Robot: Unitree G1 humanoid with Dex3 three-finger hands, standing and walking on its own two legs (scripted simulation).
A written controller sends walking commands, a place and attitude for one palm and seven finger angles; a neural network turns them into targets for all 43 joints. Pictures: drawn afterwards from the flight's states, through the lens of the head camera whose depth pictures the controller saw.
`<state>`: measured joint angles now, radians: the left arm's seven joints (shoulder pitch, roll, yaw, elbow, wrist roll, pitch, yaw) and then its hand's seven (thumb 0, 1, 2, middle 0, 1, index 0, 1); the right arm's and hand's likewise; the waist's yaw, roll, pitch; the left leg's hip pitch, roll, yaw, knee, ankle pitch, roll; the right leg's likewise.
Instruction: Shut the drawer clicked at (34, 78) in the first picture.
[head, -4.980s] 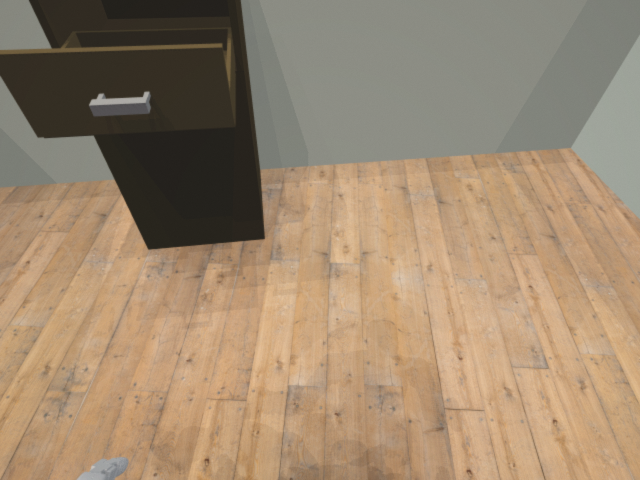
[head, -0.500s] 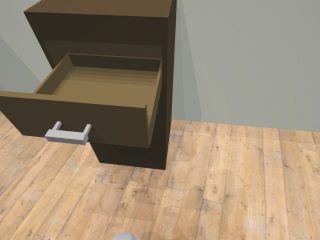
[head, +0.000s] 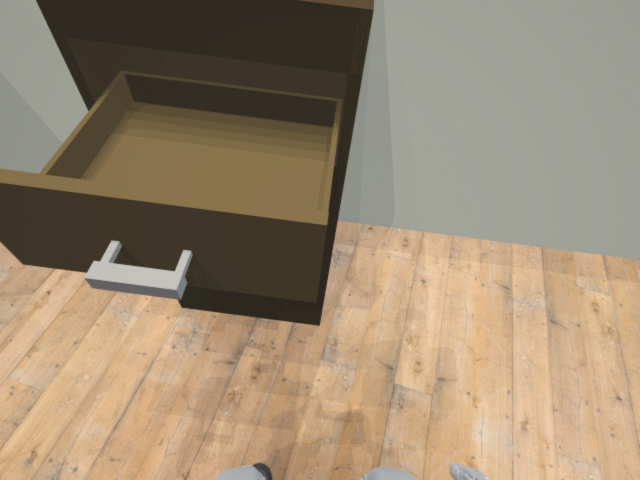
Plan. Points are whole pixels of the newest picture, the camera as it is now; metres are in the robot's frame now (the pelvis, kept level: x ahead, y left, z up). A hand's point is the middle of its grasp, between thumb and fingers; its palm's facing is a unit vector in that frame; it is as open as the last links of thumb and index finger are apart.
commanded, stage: come to a stop and stand still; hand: left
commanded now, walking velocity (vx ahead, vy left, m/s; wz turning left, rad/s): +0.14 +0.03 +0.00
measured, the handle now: (144, 266) +0.33 +0.25 +0.05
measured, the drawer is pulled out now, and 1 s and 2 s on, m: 0.30 0.30 0.30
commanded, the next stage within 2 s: look again from close up in 0.90 s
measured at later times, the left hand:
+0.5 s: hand out of the picture -0.05 +0.13 -0.16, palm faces +0.12 -0.97 -0.21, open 7.3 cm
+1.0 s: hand out of the picture +0.00 +0.18 -0.17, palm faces +0.05 -0.98 -0.21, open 7.3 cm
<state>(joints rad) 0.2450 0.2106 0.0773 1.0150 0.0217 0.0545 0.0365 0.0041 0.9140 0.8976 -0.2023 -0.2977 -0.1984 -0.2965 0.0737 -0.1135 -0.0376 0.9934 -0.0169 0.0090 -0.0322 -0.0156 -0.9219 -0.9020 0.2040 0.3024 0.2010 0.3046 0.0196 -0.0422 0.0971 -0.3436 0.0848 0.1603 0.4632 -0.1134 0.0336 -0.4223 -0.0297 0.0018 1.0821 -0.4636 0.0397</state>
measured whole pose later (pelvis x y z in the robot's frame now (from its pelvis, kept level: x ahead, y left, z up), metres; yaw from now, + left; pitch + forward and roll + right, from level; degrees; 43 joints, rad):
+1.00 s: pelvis -0.02 +0.00 +0.01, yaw +0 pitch -1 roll +0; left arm 0.24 0.16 0.01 1.12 0.02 0.00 0.04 0.01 0.93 0.90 -0.20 -0.30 -0.20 -0.30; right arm 0.19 -0.17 -0.02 1.11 -0.01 -0.01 -0.03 -0.01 -0.95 -0.90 0.20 0.30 0.20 0.30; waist 0.01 -0.01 0.01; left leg -0.13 0.01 0.11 0.40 -0.25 0.01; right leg -0.14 -0.05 -0.06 0.43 -0.26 0.02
